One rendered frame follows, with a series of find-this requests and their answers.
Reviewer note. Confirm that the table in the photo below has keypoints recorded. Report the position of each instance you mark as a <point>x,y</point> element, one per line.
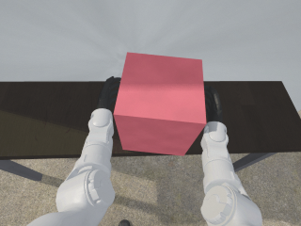
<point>49,120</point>

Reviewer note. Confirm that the robot right forearm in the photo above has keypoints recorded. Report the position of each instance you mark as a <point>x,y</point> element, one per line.
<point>216,163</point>

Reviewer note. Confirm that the right robot hand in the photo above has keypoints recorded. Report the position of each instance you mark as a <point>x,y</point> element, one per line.
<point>214,108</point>

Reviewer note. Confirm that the left robot hand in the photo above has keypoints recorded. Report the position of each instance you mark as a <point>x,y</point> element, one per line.
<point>104,99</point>

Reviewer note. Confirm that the robot right upper arm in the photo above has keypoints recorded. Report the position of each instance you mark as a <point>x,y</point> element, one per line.
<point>224,206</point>

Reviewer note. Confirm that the carton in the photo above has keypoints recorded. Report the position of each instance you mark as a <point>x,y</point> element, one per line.
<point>160,107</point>

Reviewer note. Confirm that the robot left forearm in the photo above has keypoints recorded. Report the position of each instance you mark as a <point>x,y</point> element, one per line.
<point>97,150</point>

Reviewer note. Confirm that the robot left upper arm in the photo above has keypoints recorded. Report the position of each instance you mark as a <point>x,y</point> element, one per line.
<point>81,201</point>

